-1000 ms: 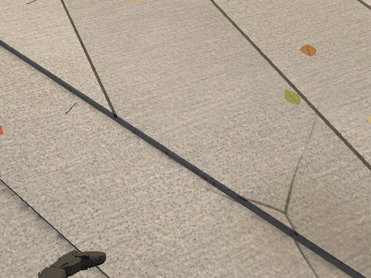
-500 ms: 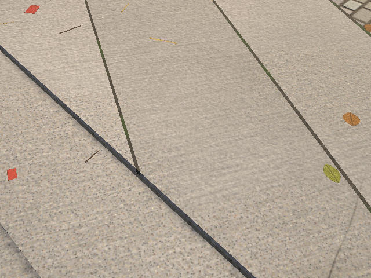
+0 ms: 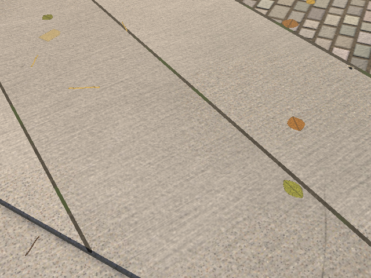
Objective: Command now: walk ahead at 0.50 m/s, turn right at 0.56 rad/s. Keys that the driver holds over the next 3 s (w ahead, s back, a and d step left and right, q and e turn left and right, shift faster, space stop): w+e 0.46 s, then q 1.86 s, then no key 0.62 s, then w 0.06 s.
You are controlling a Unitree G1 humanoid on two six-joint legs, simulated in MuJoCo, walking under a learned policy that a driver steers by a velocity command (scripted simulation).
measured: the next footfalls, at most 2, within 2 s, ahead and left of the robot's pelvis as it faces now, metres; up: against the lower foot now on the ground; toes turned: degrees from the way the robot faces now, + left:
left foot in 0.32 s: +0.44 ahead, +0.11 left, +0.04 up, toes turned -18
right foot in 0.62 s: +0.36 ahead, -0.13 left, +0.04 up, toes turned -24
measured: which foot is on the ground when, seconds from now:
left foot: up 0.00-0.30, down 0.32-0.62, up 0.64-0.96, down 0.98-1.00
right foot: down 0.00-0.36, up 0.38-0.60, down 0.62-0.98, up 1.00-1.00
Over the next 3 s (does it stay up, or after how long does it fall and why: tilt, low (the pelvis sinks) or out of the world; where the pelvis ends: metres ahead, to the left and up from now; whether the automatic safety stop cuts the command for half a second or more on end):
stays up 0.48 -0.03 0.06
